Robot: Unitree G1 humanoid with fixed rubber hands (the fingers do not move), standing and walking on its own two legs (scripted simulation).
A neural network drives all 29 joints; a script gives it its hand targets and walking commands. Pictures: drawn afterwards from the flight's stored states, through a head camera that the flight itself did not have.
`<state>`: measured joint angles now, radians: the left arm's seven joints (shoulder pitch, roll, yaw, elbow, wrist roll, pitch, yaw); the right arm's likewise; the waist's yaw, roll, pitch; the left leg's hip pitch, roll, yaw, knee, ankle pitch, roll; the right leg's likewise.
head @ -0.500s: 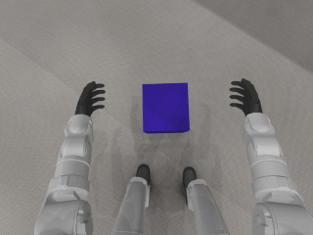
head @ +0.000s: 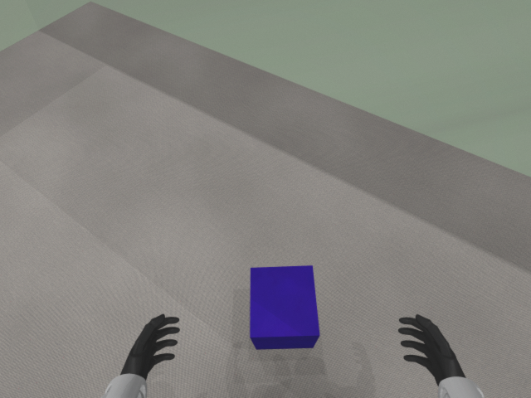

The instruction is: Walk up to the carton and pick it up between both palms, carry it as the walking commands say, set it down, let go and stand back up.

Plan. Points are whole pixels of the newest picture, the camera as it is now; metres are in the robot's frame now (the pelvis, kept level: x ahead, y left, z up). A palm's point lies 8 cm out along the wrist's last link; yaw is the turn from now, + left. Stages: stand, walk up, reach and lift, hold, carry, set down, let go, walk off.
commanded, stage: let go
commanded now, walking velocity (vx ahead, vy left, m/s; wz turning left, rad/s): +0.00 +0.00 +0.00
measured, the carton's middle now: (283, 309) +0.41 +0.01 -0.65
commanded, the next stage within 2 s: stand in 0.46 s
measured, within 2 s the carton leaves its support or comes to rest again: neither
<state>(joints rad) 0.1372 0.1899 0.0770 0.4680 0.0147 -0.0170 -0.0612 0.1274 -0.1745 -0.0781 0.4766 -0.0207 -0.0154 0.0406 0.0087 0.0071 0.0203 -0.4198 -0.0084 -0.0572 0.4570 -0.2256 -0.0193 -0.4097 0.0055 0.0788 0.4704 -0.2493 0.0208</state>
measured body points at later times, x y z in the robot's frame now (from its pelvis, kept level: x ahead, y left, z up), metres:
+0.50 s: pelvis +0.00 +0.00 +0.00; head +0.00 +0.00 +0.45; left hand +0.16 +0.25 -0.08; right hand +0.18 -0.24 -0.08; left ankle -0.01 +0.13 -0.74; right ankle -0.02 -0.13 -0.74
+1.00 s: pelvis +0.00 +0.01 +0.00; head -0.05 +0.01 +0.45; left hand +0.11 +0.30 -0.10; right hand +0.12 -0.29 -0.09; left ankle -0.01 +0.13 -0.74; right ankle -0.02 -0.13 -0.74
